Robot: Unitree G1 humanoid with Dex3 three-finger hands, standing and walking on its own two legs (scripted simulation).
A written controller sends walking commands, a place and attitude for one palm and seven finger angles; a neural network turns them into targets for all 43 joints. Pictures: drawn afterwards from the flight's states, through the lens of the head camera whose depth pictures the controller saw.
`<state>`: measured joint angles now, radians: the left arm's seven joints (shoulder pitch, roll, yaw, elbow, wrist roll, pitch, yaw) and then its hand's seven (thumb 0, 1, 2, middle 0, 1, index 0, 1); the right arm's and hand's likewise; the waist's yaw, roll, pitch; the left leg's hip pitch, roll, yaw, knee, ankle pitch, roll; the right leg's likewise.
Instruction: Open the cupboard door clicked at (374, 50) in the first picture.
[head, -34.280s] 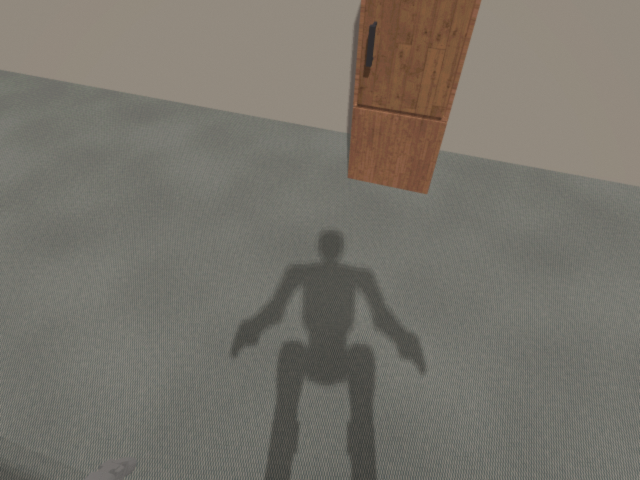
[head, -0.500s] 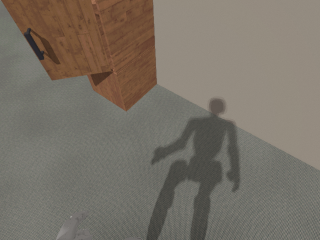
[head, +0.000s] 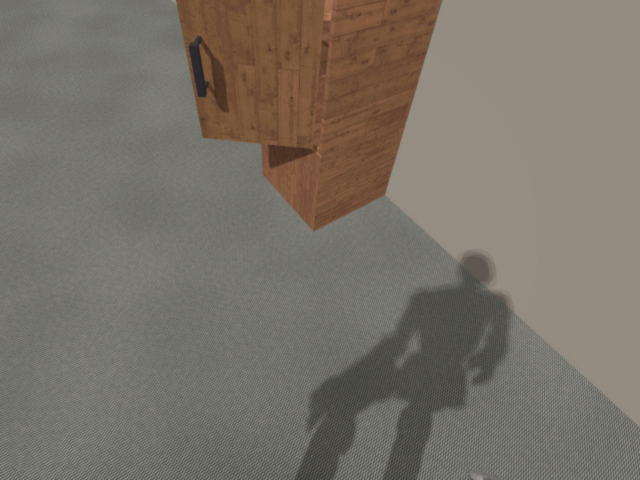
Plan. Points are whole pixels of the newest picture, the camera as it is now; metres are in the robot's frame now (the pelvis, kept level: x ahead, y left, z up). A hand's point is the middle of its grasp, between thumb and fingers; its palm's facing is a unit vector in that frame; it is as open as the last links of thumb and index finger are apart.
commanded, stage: take the last steps up to it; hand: left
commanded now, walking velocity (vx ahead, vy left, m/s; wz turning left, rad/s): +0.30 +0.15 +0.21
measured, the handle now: (200, 67) +1.05 +0.43 -0.08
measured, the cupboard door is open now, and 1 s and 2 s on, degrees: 50 50 50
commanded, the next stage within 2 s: come to a stop and stand still in 1.30 s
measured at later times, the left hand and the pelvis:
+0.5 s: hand (217, 396) +0.24 +0.17 -0.14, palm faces +0.08 -0.98 -0.20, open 7.4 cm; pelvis +0.13 -0.01 +0.00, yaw +6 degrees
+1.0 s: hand (148, 399) +0.23 +0.28 -0.18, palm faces +0.19 -0.97 -0.17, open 7.4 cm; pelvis +0.30 +0.11 +0.00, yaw +6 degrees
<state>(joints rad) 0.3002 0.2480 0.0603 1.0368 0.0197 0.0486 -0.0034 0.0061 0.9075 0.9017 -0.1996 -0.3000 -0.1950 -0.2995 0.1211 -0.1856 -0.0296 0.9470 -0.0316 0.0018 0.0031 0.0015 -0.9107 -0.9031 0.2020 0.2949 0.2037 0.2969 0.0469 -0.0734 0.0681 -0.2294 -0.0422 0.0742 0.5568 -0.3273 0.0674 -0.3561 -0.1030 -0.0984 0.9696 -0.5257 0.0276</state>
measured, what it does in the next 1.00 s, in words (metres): walks ahead: right foot, then left foot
